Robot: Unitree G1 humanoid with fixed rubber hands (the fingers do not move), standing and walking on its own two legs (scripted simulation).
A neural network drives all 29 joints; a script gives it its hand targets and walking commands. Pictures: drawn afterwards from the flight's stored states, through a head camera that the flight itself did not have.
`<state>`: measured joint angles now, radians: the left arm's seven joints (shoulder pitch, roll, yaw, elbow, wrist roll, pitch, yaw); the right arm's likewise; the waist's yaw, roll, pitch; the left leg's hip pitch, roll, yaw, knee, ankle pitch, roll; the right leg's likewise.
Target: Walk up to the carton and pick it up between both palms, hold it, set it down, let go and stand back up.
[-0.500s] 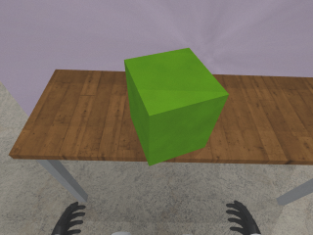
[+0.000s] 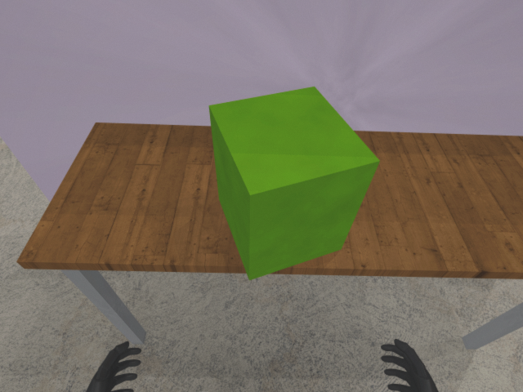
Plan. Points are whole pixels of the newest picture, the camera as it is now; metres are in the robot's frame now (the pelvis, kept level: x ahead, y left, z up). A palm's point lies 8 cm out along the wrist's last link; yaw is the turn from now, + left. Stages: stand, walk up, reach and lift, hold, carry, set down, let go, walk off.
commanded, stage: stand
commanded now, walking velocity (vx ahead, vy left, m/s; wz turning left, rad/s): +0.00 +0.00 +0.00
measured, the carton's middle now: (281, 184) +0.46 -0.03 +0.04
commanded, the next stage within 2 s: none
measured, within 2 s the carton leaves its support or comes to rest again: neither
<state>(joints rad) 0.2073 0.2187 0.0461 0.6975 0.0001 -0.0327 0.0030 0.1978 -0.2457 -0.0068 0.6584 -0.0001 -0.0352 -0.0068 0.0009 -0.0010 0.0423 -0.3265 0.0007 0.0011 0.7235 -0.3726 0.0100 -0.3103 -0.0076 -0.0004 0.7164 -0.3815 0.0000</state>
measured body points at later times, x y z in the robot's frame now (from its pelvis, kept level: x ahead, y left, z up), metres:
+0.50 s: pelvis +0.00 +0.00 +0.00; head +0.01 +0.00 +0.45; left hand +0.13 +0.25 -0.11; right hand +0.15 -0.25 -0.10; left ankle +0.01 +0.12 -0.72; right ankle +0.00 -0.12 -0.72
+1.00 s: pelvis -0.01 +0.00 +0.00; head -0.01 +0.00 +0.45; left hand +0.11 +0.25 -0.12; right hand +0.13 -0.25 -0.11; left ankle +0.01 +0.12 -0.72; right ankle +0.00 -0.12 -0.72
